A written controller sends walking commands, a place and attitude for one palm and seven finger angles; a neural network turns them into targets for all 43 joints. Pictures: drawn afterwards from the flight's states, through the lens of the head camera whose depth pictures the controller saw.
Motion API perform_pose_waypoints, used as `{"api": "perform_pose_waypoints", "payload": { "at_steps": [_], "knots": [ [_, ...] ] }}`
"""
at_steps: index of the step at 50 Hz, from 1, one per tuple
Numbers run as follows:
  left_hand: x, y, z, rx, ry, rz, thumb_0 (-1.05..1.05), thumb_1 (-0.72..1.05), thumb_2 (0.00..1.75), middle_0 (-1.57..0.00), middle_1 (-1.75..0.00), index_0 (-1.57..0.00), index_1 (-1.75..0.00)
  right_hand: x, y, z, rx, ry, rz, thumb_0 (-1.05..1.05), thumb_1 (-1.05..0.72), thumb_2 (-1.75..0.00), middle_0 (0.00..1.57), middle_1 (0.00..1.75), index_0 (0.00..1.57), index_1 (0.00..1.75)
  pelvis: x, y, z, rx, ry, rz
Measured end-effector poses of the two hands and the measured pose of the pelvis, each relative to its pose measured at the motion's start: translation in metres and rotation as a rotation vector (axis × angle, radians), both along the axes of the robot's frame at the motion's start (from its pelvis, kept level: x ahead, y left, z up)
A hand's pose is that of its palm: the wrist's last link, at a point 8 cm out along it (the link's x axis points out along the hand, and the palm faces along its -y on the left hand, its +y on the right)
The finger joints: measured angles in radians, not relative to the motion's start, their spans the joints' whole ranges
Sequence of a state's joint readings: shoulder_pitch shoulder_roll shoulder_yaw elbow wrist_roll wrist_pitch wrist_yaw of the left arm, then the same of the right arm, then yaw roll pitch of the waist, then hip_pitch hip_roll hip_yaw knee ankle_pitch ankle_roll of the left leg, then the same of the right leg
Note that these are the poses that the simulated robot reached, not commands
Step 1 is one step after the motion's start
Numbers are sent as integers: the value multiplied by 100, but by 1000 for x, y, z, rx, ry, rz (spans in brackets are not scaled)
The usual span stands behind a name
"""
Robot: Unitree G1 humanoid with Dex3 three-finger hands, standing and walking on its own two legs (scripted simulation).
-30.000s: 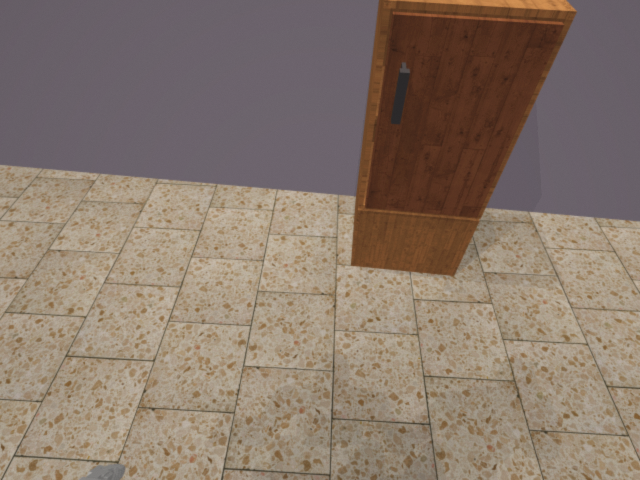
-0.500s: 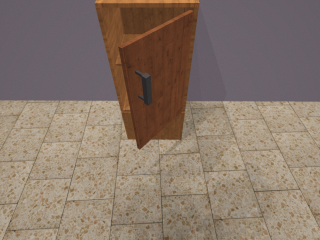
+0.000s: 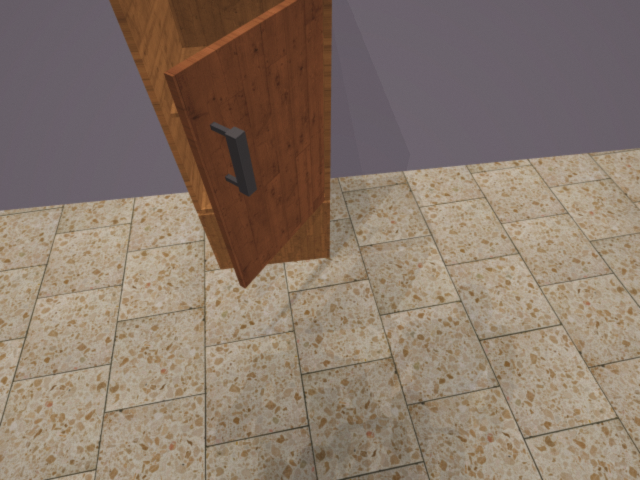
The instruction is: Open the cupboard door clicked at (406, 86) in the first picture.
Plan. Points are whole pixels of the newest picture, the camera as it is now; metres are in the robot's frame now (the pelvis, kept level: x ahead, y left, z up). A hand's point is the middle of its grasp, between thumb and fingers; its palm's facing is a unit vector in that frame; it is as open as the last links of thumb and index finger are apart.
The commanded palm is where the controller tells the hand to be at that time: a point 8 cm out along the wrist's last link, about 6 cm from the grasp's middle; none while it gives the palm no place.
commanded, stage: walk to a spot facing it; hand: left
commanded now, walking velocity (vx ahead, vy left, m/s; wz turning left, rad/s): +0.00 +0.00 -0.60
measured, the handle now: (233, 159) +0.60 +0.20 +0.01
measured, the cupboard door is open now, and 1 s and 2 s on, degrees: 49 49 49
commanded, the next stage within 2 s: none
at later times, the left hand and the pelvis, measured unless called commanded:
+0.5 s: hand out of the picture +0.09 +0.19 -0.16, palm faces -0.19 -0.95 -0.26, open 7.4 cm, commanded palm none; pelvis -0.01 -0.01 +0.00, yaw -17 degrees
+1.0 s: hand (268, 449) +0.18 +0.10 -0.17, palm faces -0.55 -0.81 -0.22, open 7.4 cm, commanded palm none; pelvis -0.02 -0.03 +0.00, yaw -34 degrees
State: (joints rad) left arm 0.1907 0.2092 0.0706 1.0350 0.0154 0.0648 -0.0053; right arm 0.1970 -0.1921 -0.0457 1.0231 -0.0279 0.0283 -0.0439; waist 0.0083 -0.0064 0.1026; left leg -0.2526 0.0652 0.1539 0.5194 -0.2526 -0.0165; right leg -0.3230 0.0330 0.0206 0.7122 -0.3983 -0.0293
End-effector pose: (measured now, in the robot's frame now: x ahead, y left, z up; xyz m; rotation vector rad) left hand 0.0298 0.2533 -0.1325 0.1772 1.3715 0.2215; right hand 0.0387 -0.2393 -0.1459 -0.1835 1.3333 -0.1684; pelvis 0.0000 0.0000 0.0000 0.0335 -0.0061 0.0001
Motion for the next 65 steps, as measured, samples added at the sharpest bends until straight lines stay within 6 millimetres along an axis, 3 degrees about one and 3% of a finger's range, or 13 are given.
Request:
{"api": "perform_pose_waypoints", "payload": {
  "at_steps": [6,14,20,24,29,33,36,41,47,53,58,61,65],
  "knots": [
    [20,-14,5,40,-66,-52,1,91,90,-20,-30,-20,-30,-18,-24,-15,16,27,-61,0,-90,-90,20,30,21,30,-4,-18,-8,0,-2,-44],
    [26,-29,19,44,-31,-139,0,91,90,-20,-30,-20,-30,6,-43,12,-5,-107,-149,0,-91,-90,19,30,20,30,-8,-24,10,18,17,-156],
    [41,-27,17,27,-32,-211,1,91,90,-20,-30,-20,-30,22,-42,28,-20,-215,-192,0,-91,-90,19,30,20,30,-10,-18,13,19,31,-240],
    [58,-20,8,12,-48,-255,1,90,90,-20,-30,-20,-30,19,-37,33,-51,-264,-222,0,-91,-90,20,30,20,30,-10,-9,7,1,45,-286],
    [94,-21,2,-7,-108,-325,1,91,90,-20,-30,-20,-30,-18,-34,27,-85,-209,-227,0,-91,-90,20,30,21,30,-16,-7,1,-18,36,-322],
    [121,-38,12,-11,-162,-397,1,91,90,-20,-30,-20,-30,-58,-38,19,-74,-131,-272,0,-90,-90,20,30,21,30,-20,-14,1,-42,29,-369],
    [137,-52,7,8,-208,-477,1,91,90,-20,-30,-20,-30,-87,-50,4,-66,-108,-347,0,-90,-90,20,30,21,30,-22,-25,-13,-14,29,-413],
    [142,-70,4,21,-156,-558,0,91,90,-20,-30,-20,-30,-122,-60,8,-92,-67,-456,0,-91,-90,20,30,21,30,-27,-24,-9,-19,23,-477],
    [157,-93,-8,-39,-118,-642,1,91,90,-20,-30,-20,-30,-154,-47,20,-150,-81,-535,0,-91,-90,20,30,20,30,-21,-18,-10,-26,51,-556],
    [184,-143,6,-106,-156,-733,1,91,90,-20,-30,-20,-30,-199,-22,29,-89,10,-601,0,-91,-90,20,30,21,30,-20,-37,4,-29,55,-632],
    [209,-201,9,-123,-238,-851,1,91,90,-20,-30,-20,-30,-234,-19,11,-31,51,-713,0,-90,-90,20,30,21,30,-18,-67,-7,-11,53,-705],
    [211,-219,8,-106,-244,-873,1,91,90,-20,-30,-20,-30,-237,-30,5,-14,70,-767,0,-90,-90,20,30,21,30,-16,-77,-8,-18,41,-744],
    [206,-228,12,-89,-174,-900,0,91,90,-20,-30,-20,-30,-210,-57,18,-41,-11,-810,1,-91,-90,20,30,20,30,-2,-91,4,-11,40,-795]
  ]
}}
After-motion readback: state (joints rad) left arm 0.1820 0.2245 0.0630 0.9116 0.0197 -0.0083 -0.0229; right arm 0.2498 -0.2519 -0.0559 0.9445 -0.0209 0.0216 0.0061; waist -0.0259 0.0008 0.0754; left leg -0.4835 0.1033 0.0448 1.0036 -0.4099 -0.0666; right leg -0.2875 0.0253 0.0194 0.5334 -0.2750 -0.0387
